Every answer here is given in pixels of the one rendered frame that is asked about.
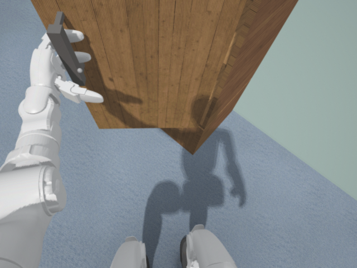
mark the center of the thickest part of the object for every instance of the left robot thigh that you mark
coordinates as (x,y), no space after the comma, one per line
(131,254)

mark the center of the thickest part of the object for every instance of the left robot shin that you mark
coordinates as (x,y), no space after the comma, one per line
(131,238)

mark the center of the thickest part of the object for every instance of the robot left hand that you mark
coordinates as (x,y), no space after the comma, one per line
(45,67)

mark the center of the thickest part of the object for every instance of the handle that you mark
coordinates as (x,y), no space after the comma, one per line
(63,47)

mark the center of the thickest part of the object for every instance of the left robot forearm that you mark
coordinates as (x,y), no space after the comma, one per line
(40,137)

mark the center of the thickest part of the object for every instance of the left robot upper arm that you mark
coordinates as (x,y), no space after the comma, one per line
(29,198)

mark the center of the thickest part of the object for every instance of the cupboard door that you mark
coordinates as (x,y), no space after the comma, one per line
(155,62)

